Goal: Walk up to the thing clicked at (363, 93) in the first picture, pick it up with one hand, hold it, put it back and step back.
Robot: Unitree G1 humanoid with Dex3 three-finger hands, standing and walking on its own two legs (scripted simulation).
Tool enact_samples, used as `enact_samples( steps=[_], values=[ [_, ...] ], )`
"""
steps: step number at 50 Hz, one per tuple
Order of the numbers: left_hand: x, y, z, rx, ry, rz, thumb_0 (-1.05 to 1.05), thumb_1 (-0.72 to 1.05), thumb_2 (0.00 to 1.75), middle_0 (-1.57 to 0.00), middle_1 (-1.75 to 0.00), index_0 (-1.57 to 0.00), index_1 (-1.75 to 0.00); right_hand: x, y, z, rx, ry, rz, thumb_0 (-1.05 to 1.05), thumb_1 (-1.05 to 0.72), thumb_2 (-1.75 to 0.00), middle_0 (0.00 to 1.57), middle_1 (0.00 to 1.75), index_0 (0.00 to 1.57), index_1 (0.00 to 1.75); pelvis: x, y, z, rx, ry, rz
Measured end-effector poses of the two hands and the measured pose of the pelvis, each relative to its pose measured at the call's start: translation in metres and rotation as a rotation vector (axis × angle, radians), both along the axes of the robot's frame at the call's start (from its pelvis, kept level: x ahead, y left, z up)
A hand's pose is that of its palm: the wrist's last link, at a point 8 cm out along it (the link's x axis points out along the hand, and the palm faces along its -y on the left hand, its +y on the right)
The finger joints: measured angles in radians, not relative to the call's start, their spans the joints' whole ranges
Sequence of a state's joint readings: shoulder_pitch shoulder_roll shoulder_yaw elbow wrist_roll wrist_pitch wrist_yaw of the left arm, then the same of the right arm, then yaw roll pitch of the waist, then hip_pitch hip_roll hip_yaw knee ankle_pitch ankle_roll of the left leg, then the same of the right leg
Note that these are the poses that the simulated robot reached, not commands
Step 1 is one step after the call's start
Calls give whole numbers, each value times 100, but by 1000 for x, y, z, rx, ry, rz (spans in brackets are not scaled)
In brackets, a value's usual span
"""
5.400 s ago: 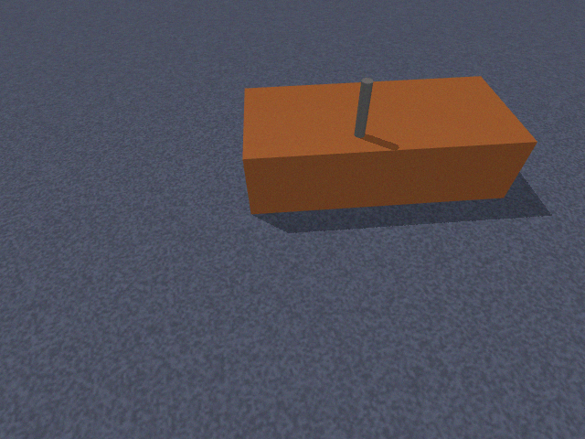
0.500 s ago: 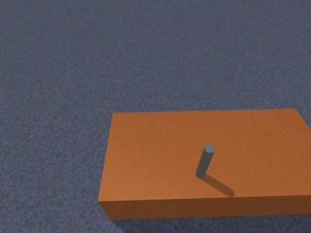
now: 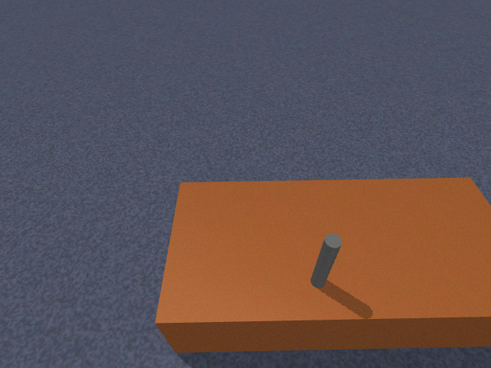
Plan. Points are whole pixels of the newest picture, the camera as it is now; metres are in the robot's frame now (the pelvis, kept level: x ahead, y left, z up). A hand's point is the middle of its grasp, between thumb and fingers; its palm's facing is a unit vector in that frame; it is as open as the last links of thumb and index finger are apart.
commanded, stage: stand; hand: right
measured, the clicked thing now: (324, 263) +0.48 -0.21 -0.33
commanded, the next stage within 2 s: go down in 1.96 s
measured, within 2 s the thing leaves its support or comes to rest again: neither
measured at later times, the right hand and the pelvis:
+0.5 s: hand out of the picture +0.09 -0.26 -0.16, palm faces -0.02 +0.94 -0.33, open 7.4 cm; pelvis +0.01 +0.00 +0.00, yaw +0 degrees
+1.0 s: hand out of the picture +0.09 -0.26 -0.16, palm faces -0.04 +0.94 -0.33, open 7.4 cm; pelvis +0.01 +0.00 +0.00, yaw +0 degrees
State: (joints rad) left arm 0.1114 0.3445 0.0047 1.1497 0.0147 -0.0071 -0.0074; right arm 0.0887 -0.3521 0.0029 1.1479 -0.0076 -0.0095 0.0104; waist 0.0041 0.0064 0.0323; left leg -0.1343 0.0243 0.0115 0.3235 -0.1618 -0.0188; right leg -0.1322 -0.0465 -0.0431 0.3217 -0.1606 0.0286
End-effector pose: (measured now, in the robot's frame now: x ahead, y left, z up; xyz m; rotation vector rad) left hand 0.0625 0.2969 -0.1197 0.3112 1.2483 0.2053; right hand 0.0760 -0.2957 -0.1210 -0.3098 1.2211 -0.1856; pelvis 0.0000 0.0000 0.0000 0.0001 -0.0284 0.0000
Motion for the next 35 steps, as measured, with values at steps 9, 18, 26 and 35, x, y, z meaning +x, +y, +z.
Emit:
enact_samples(
  steps=[9, 18, 26, 35],
  values=[
    [8, 0, 2, 10, 0, -9, 1, 90, 90, -20, -30, -20, -30, -2, -3, -2, 3, 25, -7, 1, -90, -90, 20, 30, 20, 30, 6, -2, 0, 0, 7, 1],
    [18, -2, 3, 11, -10, -13, 1, 90, 90, -20, -30, -20, -30, 2, -5, -2, 0, 30, -11, 1, -90, -90, 20, 30, 20, 30, 12, -4, 0, 0, 8, 1],
    [25, -4, 3, 9, -24, -14, 1, 90, 90, -20, -30, -20, -30, 10, -6, -1, -3, 11, -6, 1, -90, -90, 20, 30, 20, 30, 14, -5, 0, -1, 4, 2],
    [23, -4, 3, 8, -15, -8, 1, 90, 90, -20, -30, -20, -30, 14, -6, 0, -2, 7, 1, 1, -90, -90, 20, 30, 20, 30, 15, -5, 1, -1, 3, 1]
  ],
)
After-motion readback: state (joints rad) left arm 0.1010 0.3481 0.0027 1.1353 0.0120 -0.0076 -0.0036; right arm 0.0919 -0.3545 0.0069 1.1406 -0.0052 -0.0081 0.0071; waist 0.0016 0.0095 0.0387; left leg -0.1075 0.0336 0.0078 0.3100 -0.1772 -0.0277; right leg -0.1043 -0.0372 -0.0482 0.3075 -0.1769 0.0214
